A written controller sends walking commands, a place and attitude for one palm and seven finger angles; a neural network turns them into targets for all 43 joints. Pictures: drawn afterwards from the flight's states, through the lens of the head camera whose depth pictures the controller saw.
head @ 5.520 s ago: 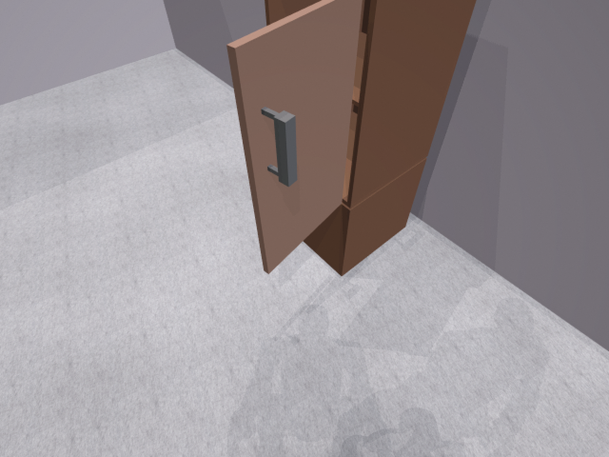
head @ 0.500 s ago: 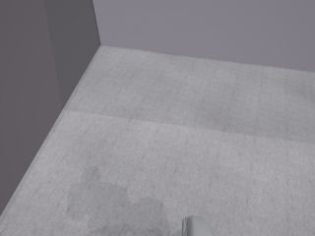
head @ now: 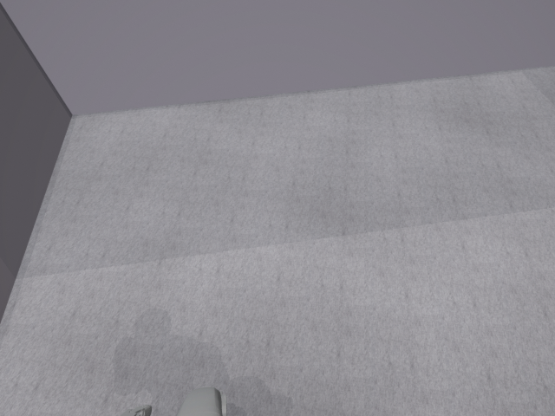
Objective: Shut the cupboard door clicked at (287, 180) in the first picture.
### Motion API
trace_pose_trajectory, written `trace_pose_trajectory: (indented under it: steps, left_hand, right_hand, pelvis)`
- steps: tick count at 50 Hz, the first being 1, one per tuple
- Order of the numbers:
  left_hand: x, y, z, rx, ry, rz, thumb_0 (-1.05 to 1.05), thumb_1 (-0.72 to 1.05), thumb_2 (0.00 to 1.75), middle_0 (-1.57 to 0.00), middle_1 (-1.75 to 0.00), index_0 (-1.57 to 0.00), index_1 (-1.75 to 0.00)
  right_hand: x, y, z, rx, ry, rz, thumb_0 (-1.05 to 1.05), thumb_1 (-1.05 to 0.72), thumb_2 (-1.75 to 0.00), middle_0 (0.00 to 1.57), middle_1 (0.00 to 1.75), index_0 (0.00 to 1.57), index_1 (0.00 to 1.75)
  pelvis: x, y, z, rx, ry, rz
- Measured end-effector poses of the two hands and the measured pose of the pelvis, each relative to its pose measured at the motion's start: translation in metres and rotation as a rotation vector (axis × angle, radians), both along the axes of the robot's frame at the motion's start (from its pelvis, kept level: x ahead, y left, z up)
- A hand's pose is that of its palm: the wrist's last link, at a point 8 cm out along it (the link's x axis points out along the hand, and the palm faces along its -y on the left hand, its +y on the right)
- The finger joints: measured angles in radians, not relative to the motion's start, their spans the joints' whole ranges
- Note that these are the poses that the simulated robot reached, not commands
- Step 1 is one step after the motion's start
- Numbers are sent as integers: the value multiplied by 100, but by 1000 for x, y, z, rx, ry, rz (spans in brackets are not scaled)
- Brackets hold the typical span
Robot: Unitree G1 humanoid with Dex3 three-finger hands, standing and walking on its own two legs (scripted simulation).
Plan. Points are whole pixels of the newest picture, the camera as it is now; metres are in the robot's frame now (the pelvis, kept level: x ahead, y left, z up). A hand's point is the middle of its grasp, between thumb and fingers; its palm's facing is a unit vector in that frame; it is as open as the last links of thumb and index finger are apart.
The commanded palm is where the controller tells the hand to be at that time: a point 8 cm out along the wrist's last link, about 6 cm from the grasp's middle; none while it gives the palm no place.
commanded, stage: walk to a spot facing it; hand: left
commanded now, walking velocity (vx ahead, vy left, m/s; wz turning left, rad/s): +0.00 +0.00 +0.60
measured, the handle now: out of the picture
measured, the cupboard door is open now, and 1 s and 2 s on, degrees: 100 100 100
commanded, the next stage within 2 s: none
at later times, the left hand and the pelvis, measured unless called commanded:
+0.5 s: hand (159, 401) +0.17 +0.21 -0.19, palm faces +0.27 -0.95 -0.18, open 7.4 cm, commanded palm none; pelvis +0.16 +0.02 -0.01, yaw +14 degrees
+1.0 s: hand (194, 327) +0.28 +0.16 -0.14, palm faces +0.46 -0.84 -0.29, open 7.4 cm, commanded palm none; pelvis +0.26 -0.07 +0.00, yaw +32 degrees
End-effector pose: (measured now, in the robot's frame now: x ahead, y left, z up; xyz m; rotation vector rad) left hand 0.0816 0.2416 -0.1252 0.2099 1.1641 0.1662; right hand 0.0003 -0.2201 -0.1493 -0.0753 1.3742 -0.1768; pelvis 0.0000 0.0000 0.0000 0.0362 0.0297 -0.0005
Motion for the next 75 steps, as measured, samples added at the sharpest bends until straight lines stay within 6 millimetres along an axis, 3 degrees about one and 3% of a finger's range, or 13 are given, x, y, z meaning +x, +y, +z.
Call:
trace_pose_trajectory:
  steps: [3,6,14,20,27,32,38,45,52,61,69,73,75]
  left_hand:
    - [2,4,6,25,46,9,-3,95,90,-20,-30,-20,-30]
    - [4,0,6,17,73,45,-2,94,90,-19,-30,-20,-30]
    - [1,-20,-22,-78,167,177,0,91,90,-19,-30,-20,-30]
    - [16,-9,-43,-120,223,252,1,91,90,-20,-30,-20,-30]
    - [87,25,-25,-71,80,296,1,91,90,-20,-30,-20,-30]
    - [123,35,-13,-35,21,314,1,91,90,-19,-30,-20,-30]
    - [159,23,-6,-12,-23,334,1,91,90,-19,-30,-20,-30]
    - [187,-14,4,50,-93,367,1,91,90,-19,-30,-20,-30]
    - [149,-60,21,54,-31,503,1,90,90,-20,-30,-20,-30]
    - [53,-118,13,17,110,744,0,91,90,-20,-30,-20,-30]
    - [-25,-161,-14,-82,222,905,1,91,90,-20,-30,-20,-30]
    - [-52,-165,-37,-136,226,966,1,91,90,-20,-30,-20,-30]
    - [-58,-159,-43,-148,224,986,1,91,90,-20,-30,-20,-30]
  right_hand:
    - [69,-7,5,-6,-122,26,0,-91,-90,20,29,20,30]
    - [121,-8,7,-5,-181,64,0,-91,-90,20,29,20,30]
    - [212,6,4,-22,-167,203,0,-91,-90,20,29,20,30]
    - [243,14,-2,-71,-136,264,0,-91,-90,20,29,20,30]
    - [242,10,12,-108,16,339,0,-91,-90,20,30,20,30]
    - [261,2,22,-103,34,357,0,-91,-90,21,30,20,30]
    - [303,-21,21,-103,15,392,0,-90,-90,21,30,20,30]
    - [371,-61,-7,-84,-16,450,0,-91,-90,21,30,20,30]
    - [448,-59,1,-49,-67,587,0,-91,-90,20,29,20,30]
    - [514,-11,11,-29,-145,791,0,-91,-90,20,29,20,30]
    - [526,68,18,9,-231,977,0,-91,-90,20,29,20,30]
    - [518,109,18,30,-296,1063,0,-91,-90,20,29,20,30]
    - [509,119,19,34,-315,1087,0,-91,-90,20,29,20,30]
  pelvis:
    - [24,-2,4,-1,0,8]
    - [48,-2,4,-3,-8,31]
    - [108,6,-7,-5,-30,122]
    - [147,21,-22,-38,-30,199]
    - [168,22,-6,-59,-5,266]
    - [187,10,2,-77,13,315]
    - [212,-14,1,-70,27,381]
    - [242,-51,-12,-25,25,468]
    - [261,-74,3,32,8,586]
    - [266,-86,4,22,-19,720]
    - [251,-79,-8,-10,-34,824]
    - [237,-67,-21,-15,-32,883]
    - [229,-65,-23,-12,-41,904]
